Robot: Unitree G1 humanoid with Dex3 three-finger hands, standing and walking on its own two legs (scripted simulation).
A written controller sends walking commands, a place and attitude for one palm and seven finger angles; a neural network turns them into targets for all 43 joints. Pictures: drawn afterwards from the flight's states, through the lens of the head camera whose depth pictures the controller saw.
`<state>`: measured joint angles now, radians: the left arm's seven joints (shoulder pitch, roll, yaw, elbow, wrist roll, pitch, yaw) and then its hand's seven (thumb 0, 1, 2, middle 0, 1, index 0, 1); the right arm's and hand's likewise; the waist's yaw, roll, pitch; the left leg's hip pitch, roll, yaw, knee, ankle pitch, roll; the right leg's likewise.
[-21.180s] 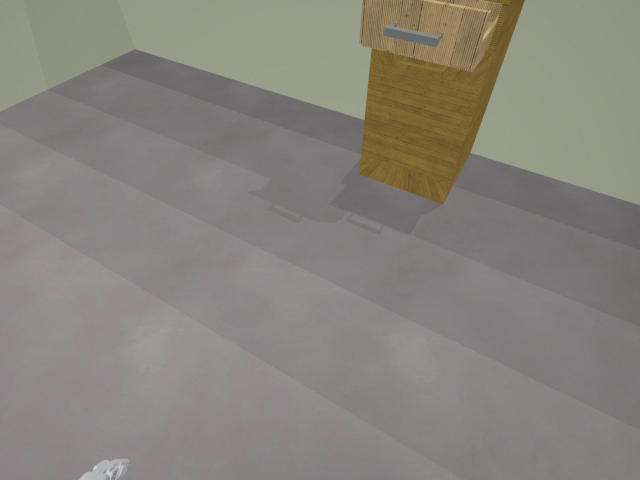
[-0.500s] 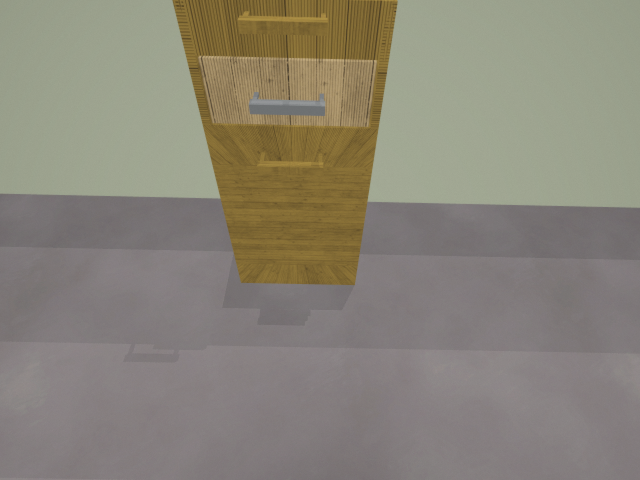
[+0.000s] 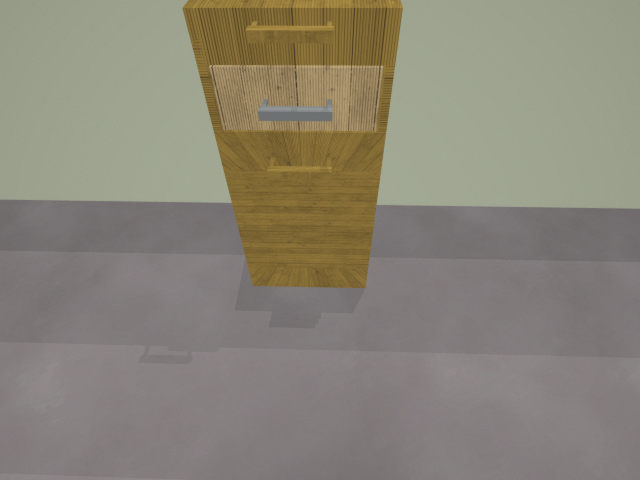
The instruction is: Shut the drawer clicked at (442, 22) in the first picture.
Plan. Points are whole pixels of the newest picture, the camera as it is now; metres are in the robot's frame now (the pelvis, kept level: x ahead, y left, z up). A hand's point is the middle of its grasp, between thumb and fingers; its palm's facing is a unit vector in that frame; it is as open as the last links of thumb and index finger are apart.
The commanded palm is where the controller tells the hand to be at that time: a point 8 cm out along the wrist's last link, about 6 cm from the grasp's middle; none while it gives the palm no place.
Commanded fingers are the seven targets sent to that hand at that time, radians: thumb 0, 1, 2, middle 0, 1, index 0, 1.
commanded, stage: let the arm hang, fingers relaxed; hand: left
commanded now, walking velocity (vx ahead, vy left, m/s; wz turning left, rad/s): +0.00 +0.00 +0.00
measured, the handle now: (296, 108) +0.87 +0.10 +0.00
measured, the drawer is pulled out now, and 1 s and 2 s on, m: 0.00 0.00 0.00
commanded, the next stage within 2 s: look to check the result in 0.34 s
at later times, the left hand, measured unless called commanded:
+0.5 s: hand out of the picture -0.02 +0.15 -0.18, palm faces +0.02 -0.98 -0.18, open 7.4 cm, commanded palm none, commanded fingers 0.00 0.90 0.90 -0.20 -0.30 -0.20 -0.30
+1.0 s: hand out of the picture +0.00 +0.14 -0.17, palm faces +0.02 -0.98 -0.17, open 7.4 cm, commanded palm none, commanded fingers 0.00 0.90 0.90 -0.20 -0.30 -0.20 -0.30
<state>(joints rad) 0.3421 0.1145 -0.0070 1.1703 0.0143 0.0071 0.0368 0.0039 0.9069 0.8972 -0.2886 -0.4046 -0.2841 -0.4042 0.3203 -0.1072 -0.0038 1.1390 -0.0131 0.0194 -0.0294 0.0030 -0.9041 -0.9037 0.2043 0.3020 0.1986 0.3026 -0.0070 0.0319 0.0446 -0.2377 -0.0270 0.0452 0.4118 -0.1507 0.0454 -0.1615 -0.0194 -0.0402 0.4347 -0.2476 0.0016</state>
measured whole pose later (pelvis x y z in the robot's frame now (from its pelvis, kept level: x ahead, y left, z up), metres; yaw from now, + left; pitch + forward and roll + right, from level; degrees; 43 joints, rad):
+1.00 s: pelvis +0.02 -0.01 +0.00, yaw +0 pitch -1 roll +0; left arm 0.29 0.10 0.00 1.15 0.01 -0.01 0.04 0.00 0.91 0.90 -0.20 -0.30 -0.20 -0.30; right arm 0.28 -0.11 -0.01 1.15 -0.01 0.00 -0.04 0.00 -0.91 -0.90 0.20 0.30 0.20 0.30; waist -0.01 0.02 0.06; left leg -0.21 -0.01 0.04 0.41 -0.18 0.02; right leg -0.12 0.00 -0.04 0.40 -0.26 -0.02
